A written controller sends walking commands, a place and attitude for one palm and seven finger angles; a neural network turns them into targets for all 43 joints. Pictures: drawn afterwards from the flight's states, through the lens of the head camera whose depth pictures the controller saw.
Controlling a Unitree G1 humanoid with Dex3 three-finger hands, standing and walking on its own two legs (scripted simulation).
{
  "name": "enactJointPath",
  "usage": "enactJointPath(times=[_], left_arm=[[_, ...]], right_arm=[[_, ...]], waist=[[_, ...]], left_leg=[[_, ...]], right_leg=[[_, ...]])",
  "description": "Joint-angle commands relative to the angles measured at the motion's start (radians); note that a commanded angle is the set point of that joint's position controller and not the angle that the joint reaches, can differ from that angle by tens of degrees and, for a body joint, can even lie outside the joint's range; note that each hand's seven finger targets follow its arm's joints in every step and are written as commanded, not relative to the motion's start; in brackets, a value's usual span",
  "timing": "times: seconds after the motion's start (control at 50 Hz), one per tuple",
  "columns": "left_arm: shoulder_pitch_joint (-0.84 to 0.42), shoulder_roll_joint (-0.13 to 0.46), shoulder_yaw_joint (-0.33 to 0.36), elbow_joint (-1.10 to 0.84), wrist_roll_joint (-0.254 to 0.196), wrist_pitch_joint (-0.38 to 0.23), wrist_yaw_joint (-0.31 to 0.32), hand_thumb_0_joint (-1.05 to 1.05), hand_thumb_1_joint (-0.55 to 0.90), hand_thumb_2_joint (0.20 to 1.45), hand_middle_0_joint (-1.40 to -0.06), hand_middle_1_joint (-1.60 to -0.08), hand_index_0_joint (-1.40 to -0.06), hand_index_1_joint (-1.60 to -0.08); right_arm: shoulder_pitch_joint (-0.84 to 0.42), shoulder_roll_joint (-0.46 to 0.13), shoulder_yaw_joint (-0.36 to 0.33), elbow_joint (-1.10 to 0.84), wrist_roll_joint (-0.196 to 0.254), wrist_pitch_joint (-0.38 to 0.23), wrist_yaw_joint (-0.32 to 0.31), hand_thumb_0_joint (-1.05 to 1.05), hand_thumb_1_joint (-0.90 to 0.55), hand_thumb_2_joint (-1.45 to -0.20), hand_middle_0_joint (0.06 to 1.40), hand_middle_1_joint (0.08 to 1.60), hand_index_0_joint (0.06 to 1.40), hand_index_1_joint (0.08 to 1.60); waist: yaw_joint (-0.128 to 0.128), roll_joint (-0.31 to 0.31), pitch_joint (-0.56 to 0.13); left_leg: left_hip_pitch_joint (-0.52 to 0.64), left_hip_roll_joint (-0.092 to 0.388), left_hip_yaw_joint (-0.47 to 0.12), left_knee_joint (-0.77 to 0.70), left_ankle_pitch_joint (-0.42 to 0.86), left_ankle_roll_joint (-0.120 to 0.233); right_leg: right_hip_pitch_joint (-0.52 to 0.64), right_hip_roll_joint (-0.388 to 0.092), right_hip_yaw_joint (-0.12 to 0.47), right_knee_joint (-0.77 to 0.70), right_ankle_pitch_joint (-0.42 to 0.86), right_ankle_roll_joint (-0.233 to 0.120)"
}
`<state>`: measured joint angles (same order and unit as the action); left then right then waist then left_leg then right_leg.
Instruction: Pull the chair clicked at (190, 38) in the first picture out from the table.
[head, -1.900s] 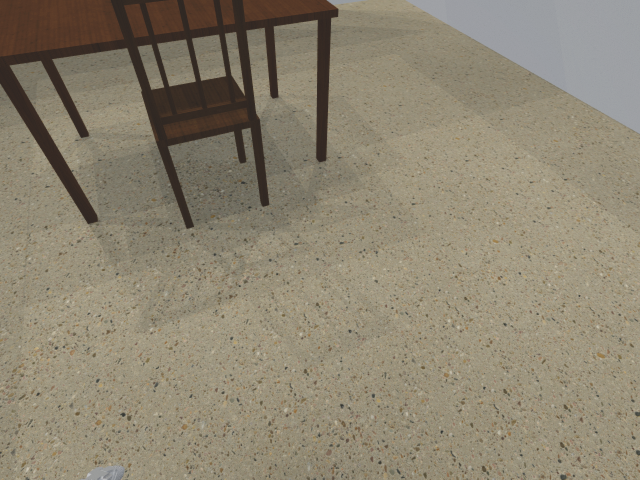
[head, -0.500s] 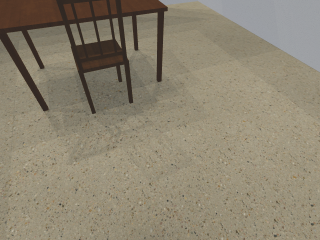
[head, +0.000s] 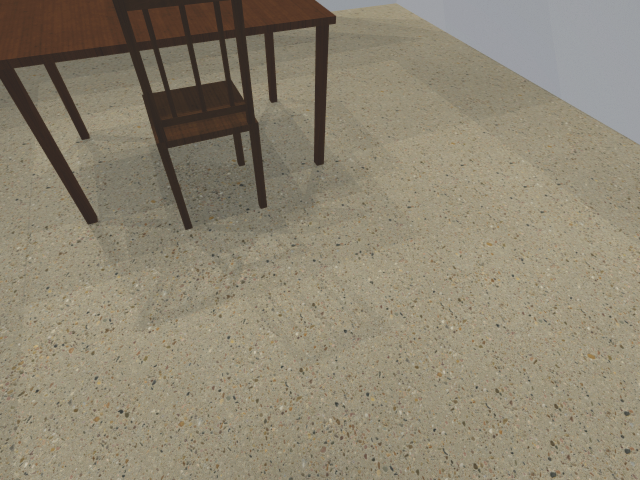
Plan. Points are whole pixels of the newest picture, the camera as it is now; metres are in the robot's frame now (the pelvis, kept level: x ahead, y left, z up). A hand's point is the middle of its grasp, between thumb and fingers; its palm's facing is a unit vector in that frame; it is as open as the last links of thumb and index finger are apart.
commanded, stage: walk to a spot facing it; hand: left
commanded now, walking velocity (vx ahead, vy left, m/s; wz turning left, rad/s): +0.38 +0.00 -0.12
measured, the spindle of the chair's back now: (193, 62) +1.30 +0.49 -0.08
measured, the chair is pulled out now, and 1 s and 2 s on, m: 0.00 0.00 0.00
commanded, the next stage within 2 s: turn to face it in 1.44 s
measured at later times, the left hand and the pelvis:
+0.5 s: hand out of the picture +0.14 +0.20 -0.20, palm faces -0.06 -0.99 -0.11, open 7.4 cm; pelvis +0.13 +0.03 -0.01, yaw -4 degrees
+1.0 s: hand (241, 339) +0.39 +0.17 -0.19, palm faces -0.05 -0.99 -0.14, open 7.3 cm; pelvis +0.37 +0.00 -0.01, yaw -6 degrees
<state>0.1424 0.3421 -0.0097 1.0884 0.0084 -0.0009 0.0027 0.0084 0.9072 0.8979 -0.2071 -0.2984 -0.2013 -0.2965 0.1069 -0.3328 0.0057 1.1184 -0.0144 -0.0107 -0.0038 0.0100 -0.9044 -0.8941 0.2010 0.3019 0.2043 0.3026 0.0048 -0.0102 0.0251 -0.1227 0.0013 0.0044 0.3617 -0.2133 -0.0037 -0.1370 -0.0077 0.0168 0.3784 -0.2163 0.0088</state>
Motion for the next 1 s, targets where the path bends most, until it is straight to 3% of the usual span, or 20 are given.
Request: enactJointPath(times=[0.0, 0.1, 0.2, 0.24, 0.26, 0.28, 0.3, 0.32, 0.34, 0.46, 0.54, 0.6, 0.62, 0.64, 0.66, 0.68, 0.72, 0.8, 0.88, 0.98], left_arm=[[0.067, 0.081, 0.018, -0.029, 0.010, 0.006, 0.006, 0.000, 0.900, 0.900, -0.200, -0.300, -0.200, -0.300], [0.154, 0.072, 0.042, -0.044, 0.016, 0.001, -0.010, 0.000, 0.900, 0.900, -0.200, -0.300, -0.200, -0.300], [0.264, 0.079, 0.073, -0.028, 0.011, -0.031, 0.005, 0.000, 0.900, 0.900, -0.200, -0.300, -0.200, -0.300], [0.231, 0.052, 0.076, -0.030, 0.011, -0.034, 0.008, 0.000, 0.900, 0.900, -0.200, -0.300, -0.200, -0.300], [0.189, 0.004, 0.070, -0.045, 0.006, -0.032, 0.003, 0.000, 0.900, 0.900, -0.200, -0.300, -0.200, -0.300], [0.129, -0.071, 0.056, -0.082, 0.003, -0.038, -0.002, 0.000, 0.900, 0.900, -0.200, -0.300, -0.200, -0.300], [0.040, -0.052, 0.055, -0.113, 0.010, -0.048, 0.009, 0.000, 0.900, 0.900, -0.200, -0.300, -0.200, -0.300], [0.033, -0.064, 0.062, -0.107, 0.010, -0.049, 0.005, 0.000, 0.900, 0.900, -0.200, -0.300, -0.200, -0.300], [0.039, -0.089, 0.062, -0.097, 0.011, -0.047, -0.003, 0.000, 0.900, 0.900, -0.200, -0.300, -0.200, -0.300], [-0.035, -0.161, 0.051, -0.136, 0.012, -0.019, -0.038, 0.000, 0.900, 0.900, -0.200, -0.300, -0.200, -0.300], [-0.013, -0.154, 0.052, -0.130, 0.007, -0.025, -0.033, 0.000, 0.900, 0.900, -0.200, -0.300, -0.200, -0.300], [0.227, -0.103, 0.073, -0.058, 0.017, -0.030, -0.018, 0.000, 0.900, 0.900, -0.200, -0.300, -0.200, -0.300], [0.344, -0.063, 0.089, -0.023, 0.025, -0.041, -0.013, 0.000, 0.900, 0.900, -0.200, -0.300, -0.200, -0.300], [0.429, 0.030, 0.110, -0.003, 0.029, -0.052, 0.000, 0.000, 0.900, 0.900, -0.200, -0.300, -0.200, -0.300], [0.454, 0.080, 0.119, 0.002, 0.012, -0.053, 0.005, 0.000, 0.900, 0.900, -0.200, -0.300, -0.200, -0.300], [0.370, 0.078, 0.123, -0.032, -0.004, -0.049, 0.009, 0.000, 0.900, 0.900, -0.200, -0.300, -0.200, -0.300], [0.187, -0.017, 0.090, -0.072, 0.006, -0.053, 0.020, 0.000, 0.900, 0.900, -0.200, -0.300, -0.200, -0.300], [0.129, -0.064, 0.074, -0.074, 0.019, -0.075, 0.020, 0.000, 0.900, 0.900, -0.200, -0.300, -0.200, -0.300], [0.161, -0.055, 0.076, -0.058, 0.019, -0.081, 0.009, 0.000, 0.900, 0.900, -0.200, -0.300, -0.200, -0.300], [0.220, -0.032, 0.085, -0.044, 0.021, -0.075, 0.003, 0.000, 0.900, 0.900, -0.200, -0.300, -0.200, -0.300]], right_arm=[[0.053, -0.081, -0.013, -0.032, -0.007, 0.005, 0.001, 0.000, -0.900, -0.900, 0.200, 0.300, 0.200, 0.300], [0.096, -0.062, -0.027, -0.059, -0.010, -0.003, 0.003, 0.000, -0.900, -0.900, 0.200, 0.300, 0.200, 0.300], [0.124, 0.011, -0.034, -0.091, -0.002, -0.034, 0.000, 0.000, -0.900, -0.900, 0.200, 0.300, 0.200, 0.300], [0.211, 0.034, -0.035, -0.062, 0.003, -0.050, -0.002, 0.000, -0.900, -0.900, 0.200, 0.300, 0.200, 0.300], [0.347, 0.009, -0.042, -0.013, -0.001, -0.059, -0.007, 0.000, -0.900, -0.900, 0.200, 0.300, 0.200, 0.300], [0.533, -0.087, -0.073, 0.052, -0.015, -0.067, -0.019, 0.000, -0.900, -0.900, 0.200, 0.300, 0.200, 0.300], [0.601, -0.032, -0.054, 0.086, -0.017, -0.063, -0.034, 0.000, -0.900, -0.900, 0.200, 0.300, 0.200, 0.300], [0.580, 0.010, -0.042, 0.076, -0.014, -0.064, -0.040, 0.000, -0.900, -0.900, 0.200, 0.300, 0.200, 0.300], [0.530, 0.022, -0.043, 0.055, -0.015, -0.069, -0.041, 0.000, -0.900, -0.900, 0.200, 0.300, 0.200, 0.300], [0.486, 0.100, -0.027, 0.055, -0.006, -0.094, -0.052, 0.000, -0.900, -0.900, 0.200, 0.300, 0.200, 0.300], [0.484, 0.068, -0.036, 0.078, 0.001, -0.086, -0.053, 0.000, -0.900, -0.900, 0.200, 0.300, 0.200, 0.300], [0.423, 0.031, -0.056, 0.070, 0.005, -0.079, -0.049, 0.000, -0.900, -0.900, 0.200, 0.300, 0.200, 0.300], [0.401, 0.038, -0.058, 0.060, 0.007, -0.078, -0.043, 0.000, -0.900, -0.900, 0.200, 0.300, 0.200, 0.300], [0.434, 0.105, -0.050, 0.048, 0.021, -0.078, -0.027, 0.000, -0.900, -0.900, 0.200, 0.300, 0.200, 0.300], [0.451, 0.156, -0.049, 0.020, 0.024, -0.081, -0.029, 0.000, -0.900, -0.900, 0.200, 0.300, 0.200, 0.300], [0.373, 0.140, -0.054, -0.015, 0.026, -0.069, -0.022, 0.000, -0.900, -0.900, 0.200, 0.300, 0.200, 0.300], [0.300, 0.146, -0.057, -0.038, -0.002, -0.051, -0.011, 0.000, -0.900, -0.900, 0.200, 0.300, 0.200, 0.300], [0.393, 0.191, -0.055, -0.025, -0.013, -0.012, -0.001, 0.000, -0.900, -0.900, 0.200, 0.300, 0.200, 0.300], [0.246, 0.191, -0.056, -0.096, -0.008, -0.018, 0.022, 0.000, -0.900, -0.900, 0.200, 0.300, 0.200, 0.300], [0.103, 0.144, -0.064, -0.153, -0.008, -0.042, 0.034, 0.000, -0.900, -0.900, 0.200, 0.300, 0.200, 0.300]], waist=[[0.001, -0.008, -0.002], [0.013, -0.039, 0.128], [0.015, -0.162, 0.096], [-0.037, -0.069, 0.083], [-0.095, 0.076, 0.053], [-0.150, 0.366, 0.042], [-0.158, 0.272, 0.113], [-0.131, 0.114, 0.140], [-0.103, 0.077, 0.144], [-0.040, 0.140, 0.194], [-0.004, 0.159, 0.126], [0.111, 0.151, -0.002], [0.167, 0.126, -0.036], [0.184, -0.044, -0.100], [0.137, -0.168, -0.183], [0.130, -0.103, -0.127], [0.040, 0.007, 0.058], [-0.064, -0.029, 0.032], [-0.039, -0.081, 0.085], [-0.002, -0.064, 0.104]], left_leg=[[-0.045, 0.099, -0.064, -0.027, -0.205, 0.024], [-0.195, 0.076, -0.055, 0.068, -0.347, 0.044], [-0.290, 0.048, 0.074, 0.304, -0.227, 0.018], [-0.092, 0.066, 0.078, 0.138, -0.172, 0.027], [0.120, 0.125, -0.038, 0.015, -0.068, 0.069], [0.301, 0.351, -0.337, -0.076, 0.182, 0.149], [0.344, 0.417, -0.404, -0.083, 0.460, 0.175], [0.322, 0.424, -0.327, -0.046, 0.563, 0.208], [0.300, 0.396, -0.240, -0.050, 0.551, 0.206], [0.158, 0.237, 0.028, -0.178, 0.484, 0.124], [0.155, 0.232, 0.118, -0.105, 0.835, 0.124], [0.137, 0.237, 0.151, 0.190, 0.935, 0.100], [0.007, 0.209, 0.156, 0.400, 0.792, 0.076], [-0.228, 0.130, 0.161, 0.739, 0.335, 0.051], [-0.405, 0.011, 0.097, 1.073, -0.321, 0.036], [-0.431, 0.061, -0.010, 1.150, -0.280, 0.061], [-0.454, 0.147, -0.036, 1.085, -0.164, 0.054], [-0.346, 0.177, 0.012, 0.827, -0.108, 0.010], [-0.318, 0.172, 0.071, 0.530, -0.013, -0.014], [-0.271, 0.132, 0.115, 0.342, -0.008, -0.002]], right_leg=[[-0.063, -0.087, 0.106, -0.058, -0.237, -0.031], [-0.122, -0.089, 0.183, -0.049, -0.384, -0.084], [-0.001, -0.244, 0.357, -0.100, -0.169, -0.192], [-0.108, -0.194, 0.240, 0.024, -0.007, -0.165], [-0.248, -0.071, 0.098, 0.258, 0.055, -0.109], [-0.499, 0.041, -0.092, 0.606, -0.131, -0.040], [-0.647, 0.022, -0.024, 0.752, -0.319, -0.041], [-0.671, -0.029, 0.003, 0.818, -0.279, -0.051], [-0.672, -0.057, -0.004, 0.845, -0.248, -0.050], [-0.583, -0.068, -0.140, 0.575, -0.029, -0.033], [-0.309, 0.021, -0.212, 0.337, 0.041, -0.080], [-0.035, 0.057, -0.212, 0.276, 0.048, -0.121], [0.155, 0.032, -0.177, 0.197, 0.086, -0.137], [0.327, -0.195, 0.099, 0.138, 0.041, -0.223], [0.368, -0.429, 0.518, -0.007, 0.102, -0.329], [0.226, -0.451, 0.565, -0.128, -0.159, -0.341], [-0.108, -0.391, 0.400, -0.173, -0.311, -0.272], [-0.271, -0.269, 0.087, -0.182, -0.100, -0.194], [-0.281, -0.223, 0.016, -0.202, -0.101, -0.183], [-0.165, -0.244, 0.041, -0.147, -0.090, -0.169]])
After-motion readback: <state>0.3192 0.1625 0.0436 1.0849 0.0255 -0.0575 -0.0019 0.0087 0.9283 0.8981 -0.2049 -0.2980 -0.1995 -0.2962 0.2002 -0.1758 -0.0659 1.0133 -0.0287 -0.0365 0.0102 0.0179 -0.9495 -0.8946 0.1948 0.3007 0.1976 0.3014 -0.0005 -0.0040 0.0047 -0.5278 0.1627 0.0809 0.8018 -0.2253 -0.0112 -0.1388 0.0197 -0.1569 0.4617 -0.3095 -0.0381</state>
